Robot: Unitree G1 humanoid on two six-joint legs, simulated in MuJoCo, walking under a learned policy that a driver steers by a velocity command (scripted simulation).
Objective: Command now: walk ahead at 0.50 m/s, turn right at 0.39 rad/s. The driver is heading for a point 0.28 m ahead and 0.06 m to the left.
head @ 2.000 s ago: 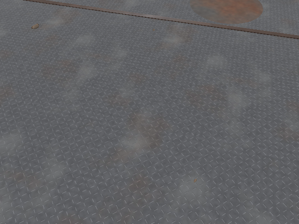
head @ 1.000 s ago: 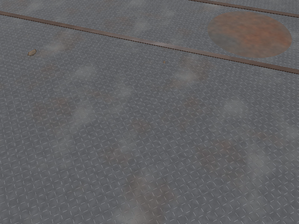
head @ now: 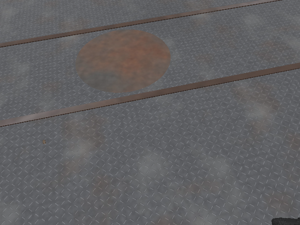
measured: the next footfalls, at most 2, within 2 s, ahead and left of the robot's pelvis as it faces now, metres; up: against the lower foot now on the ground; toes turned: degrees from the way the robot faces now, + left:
left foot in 0.20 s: +0.31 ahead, +0.15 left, +0.00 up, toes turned -3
right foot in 0.52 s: +0.28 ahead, -0.10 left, +0.00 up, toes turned -1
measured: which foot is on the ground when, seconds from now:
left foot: up 0.00-0.18, down 0.20-1.00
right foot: down 0.00-0.22, up 0.24-0.50, down 0.52-1.00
